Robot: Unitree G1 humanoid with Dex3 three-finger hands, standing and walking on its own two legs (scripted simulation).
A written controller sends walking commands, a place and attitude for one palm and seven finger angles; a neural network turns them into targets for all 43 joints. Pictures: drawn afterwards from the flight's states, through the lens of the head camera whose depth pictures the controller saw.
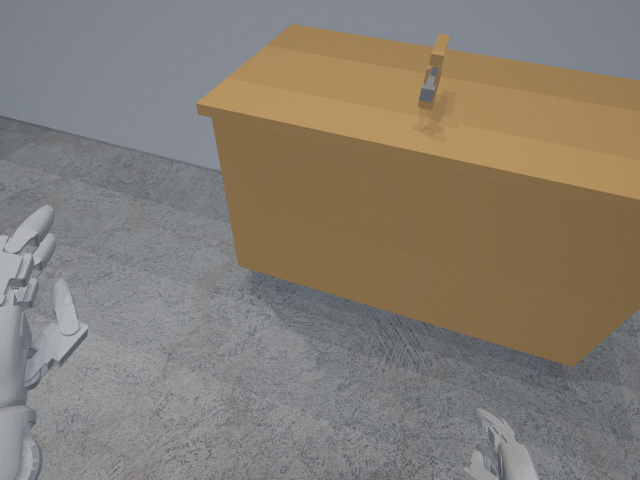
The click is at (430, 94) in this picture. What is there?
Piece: tap's lever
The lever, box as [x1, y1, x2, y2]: [419, 84, 435, 101]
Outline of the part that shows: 423,84 419,99 431,101 435,86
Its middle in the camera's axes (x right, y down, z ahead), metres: +0.23 -0.32 +0.85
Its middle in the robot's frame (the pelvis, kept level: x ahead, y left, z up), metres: +0.88 -0.18 +0.09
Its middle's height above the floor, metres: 0.86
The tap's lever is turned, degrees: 0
